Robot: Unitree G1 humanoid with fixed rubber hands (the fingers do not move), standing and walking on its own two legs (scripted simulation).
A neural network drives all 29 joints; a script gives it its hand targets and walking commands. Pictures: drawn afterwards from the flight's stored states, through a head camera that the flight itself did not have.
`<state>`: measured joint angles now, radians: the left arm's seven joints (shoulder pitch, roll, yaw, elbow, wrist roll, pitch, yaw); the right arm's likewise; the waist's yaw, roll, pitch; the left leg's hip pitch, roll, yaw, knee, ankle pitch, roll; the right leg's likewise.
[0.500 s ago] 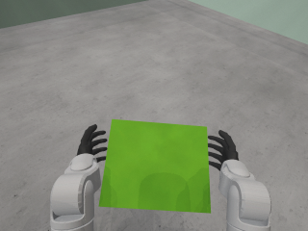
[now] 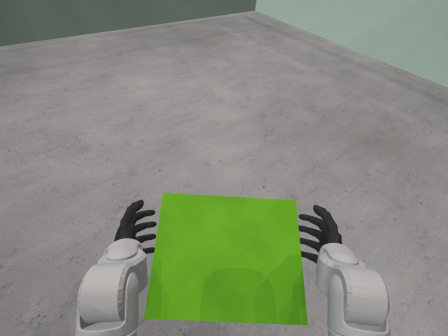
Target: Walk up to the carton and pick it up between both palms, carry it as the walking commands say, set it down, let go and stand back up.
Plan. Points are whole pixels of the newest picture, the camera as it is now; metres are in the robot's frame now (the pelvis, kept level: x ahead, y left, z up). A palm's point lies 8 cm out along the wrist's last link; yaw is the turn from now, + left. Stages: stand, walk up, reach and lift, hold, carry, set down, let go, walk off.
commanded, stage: carry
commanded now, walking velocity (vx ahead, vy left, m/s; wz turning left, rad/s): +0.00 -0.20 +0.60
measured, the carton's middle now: (225, 260) +0.27 +0.01 +0.00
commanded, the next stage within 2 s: none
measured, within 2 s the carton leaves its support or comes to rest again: neither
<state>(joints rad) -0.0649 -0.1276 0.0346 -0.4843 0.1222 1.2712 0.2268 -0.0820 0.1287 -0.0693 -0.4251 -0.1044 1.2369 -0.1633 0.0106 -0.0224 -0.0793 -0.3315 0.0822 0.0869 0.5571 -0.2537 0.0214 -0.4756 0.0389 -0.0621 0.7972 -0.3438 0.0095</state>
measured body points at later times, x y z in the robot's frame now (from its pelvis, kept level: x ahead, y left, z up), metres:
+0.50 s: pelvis -0.07 -0.13 -0.02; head -0.08 -0.10 +0.43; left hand +0.13 +0.10 +0.07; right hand +0.23 -0.20 +0.08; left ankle -0.09 -0.04 -0.74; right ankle +0.01 -0.20 -0.73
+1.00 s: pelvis -0.10 -0.25 +0.00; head -0.09 -0.25 +0.45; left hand +0.03 +0.02 +0.08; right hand +0.20 -0.25 +0.08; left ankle -0.16 -0.16 -0.69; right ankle -0.02 -0.33 -0.74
